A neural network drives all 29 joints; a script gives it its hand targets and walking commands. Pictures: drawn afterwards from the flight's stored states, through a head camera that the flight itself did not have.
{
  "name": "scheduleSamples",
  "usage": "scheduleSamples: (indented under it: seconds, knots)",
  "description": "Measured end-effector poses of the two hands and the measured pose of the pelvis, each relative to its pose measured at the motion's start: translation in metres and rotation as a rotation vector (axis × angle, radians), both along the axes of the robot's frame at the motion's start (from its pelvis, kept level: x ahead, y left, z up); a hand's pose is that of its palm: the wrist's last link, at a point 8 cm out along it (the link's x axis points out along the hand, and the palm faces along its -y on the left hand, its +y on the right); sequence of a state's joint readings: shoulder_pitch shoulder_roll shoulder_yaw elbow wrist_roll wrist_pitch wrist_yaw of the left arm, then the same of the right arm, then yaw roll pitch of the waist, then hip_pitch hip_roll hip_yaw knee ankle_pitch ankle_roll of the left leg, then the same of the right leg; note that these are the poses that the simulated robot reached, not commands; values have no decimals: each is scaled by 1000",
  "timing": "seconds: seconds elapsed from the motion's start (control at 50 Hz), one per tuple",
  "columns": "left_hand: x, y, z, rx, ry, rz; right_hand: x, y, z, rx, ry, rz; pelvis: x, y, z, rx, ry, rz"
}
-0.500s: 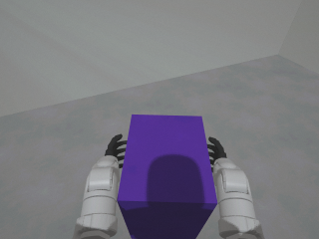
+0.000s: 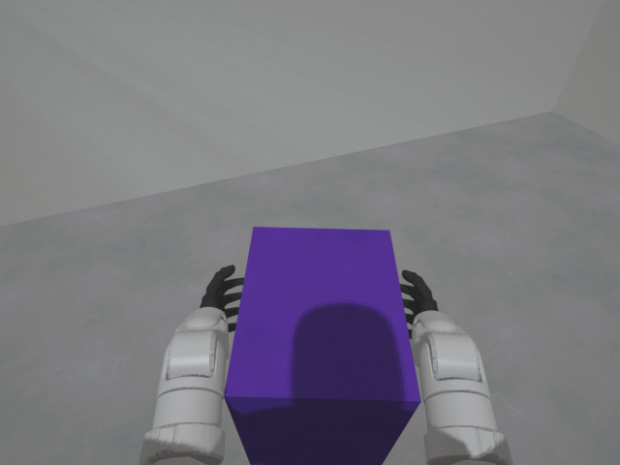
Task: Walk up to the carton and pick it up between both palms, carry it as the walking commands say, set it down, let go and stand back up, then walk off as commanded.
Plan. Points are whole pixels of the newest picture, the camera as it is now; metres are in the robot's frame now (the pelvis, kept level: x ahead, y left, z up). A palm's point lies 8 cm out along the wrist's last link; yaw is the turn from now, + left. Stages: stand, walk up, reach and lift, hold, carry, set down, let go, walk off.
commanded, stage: reach and lift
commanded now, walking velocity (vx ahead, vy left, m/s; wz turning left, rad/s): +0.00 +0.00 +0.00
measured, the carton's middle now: (317, 356) +0.29 +0.00 -0.03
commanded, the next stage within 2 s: hold in 0.50 s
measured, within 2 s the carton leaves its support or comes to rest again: neither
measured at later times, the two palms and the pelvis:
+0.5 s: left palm (215, 324) +0.29 +0.14 +0.05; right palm (429, 331) +0.28 -0.14 +0.05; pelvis +0.00 +0.00 +0.00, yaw +0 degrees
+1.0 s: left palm (214, 326) +0.29 +0.14 +0.05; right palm (428, 332) +0.28 -0.14 +0.05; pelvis -0.01 +0.00 +0.00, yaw +0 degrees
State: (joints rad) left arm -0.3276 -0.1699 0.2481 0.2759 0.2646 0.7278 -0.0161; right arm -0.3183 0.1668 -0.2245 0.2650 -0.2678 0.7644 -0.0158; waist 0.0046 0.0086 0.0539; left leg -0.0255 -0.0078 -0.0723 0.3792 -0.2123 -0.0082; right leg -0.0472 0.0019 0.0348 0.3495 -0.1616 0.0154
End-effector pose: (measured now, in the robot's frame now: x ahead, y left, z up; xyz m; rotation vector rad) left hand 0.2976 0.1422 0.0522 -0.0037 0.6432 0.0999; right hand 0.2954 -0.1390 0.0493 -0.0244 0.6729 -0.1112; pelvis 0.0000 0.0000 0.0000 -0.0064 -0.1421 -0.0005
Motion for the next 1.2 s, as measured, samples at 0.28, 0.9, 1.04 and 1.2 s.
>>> scheduleSamples:
  seconds: [0.28,0.9,1.04,1.2]
  knots:
    - [-4,-1,1,16,2,-14,-6,-1,0,-13,1,8,1,0,1,0,-3,1]
    - [-12,-3,1,21,5,-16,-14,-3,0,-12,2,11,-6,-2,-1,3,-11,1]
    - [-12,-3,1,24,5,-17,-13,-3,0,-14,2,13,-5,-2,0,2,-10,1]
    - [-12,-3,1,27,6,-19,-14,-2,-1,-18,2,16,-4,-1,0,2,-10,0]
